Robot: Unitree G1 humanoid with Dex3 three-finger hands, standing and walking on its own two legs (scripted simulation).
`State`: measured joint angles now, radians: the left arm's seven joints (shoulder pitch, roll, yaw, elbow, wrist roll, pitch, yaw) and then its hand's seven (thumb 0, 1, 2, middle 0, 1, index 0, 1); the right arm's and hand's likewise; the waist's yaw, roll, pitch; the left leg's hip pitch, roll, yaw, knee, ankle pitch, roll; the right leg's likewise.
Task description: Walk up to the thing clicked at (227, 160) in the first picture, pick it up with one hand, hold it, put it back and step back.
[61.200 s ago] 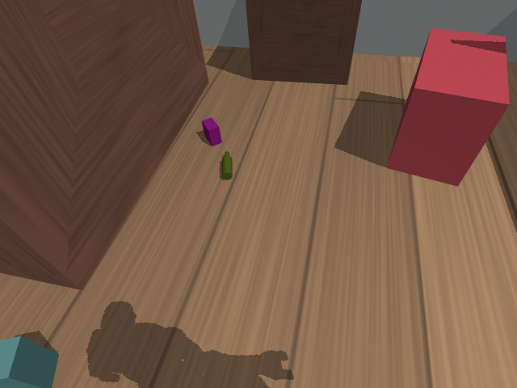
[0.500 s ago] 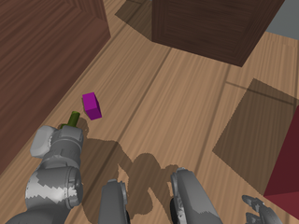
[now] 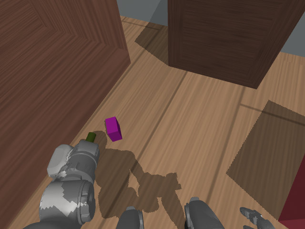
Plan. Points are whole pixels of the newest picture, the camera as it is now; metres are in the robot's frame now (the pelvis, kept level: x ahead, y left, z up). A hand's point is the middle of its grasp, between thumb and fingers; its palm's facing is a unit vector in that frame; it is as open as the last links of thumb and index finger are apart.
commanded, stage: lift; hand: left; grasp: from above
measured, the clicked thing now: (81, 160) +0.36 +0.25 -0.10
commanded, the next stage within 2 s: hold in 0.24 s
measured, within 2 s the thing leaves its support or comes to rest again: neither
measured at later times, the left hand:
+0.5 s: hand (69, 152) +0.35 +0.25 -0.02, palm faces -0.11 -0.47 -0.87, open 8.7 cm
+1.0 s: hand (70, 141) +0.37 +0.23 +0.02, palm faces -0.05 -0.46 -0.89, open 8.8 cm
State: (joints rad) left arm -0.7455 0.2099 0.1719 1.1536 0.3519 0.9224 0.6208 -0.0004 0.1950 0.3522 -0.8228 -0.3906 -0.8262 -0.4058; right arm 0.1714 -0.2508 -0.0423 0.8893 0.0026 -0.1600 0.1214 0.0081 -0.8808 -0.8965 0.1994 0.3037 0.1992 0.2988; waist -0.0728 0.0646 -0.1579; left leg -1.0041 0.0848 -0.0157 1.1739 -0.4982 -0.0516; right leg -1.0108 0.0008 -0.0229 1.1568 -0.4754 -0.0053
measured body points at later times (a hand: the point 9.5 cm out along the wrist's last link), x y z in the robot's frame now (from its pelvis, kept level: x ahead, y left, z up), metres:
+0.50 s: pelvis +0.04 +0.01 +0.05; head +0.10 +0.00 +0.49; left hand +0.36 +0.27 +0.03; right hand +0.15 -0.25 -0.08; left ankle +0.03 +0.15 -0.64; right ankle +0.04 -0.12 -0.64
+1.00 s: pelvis +0.05 +0.00 +0.06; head +0.09 -0.02 +0.51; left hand +0.37 +0.25 +0.07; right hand +0.17 -0.26 -0.07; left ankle +0.03 +0.15 -0.64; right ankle +0.04 -0.12 -0.64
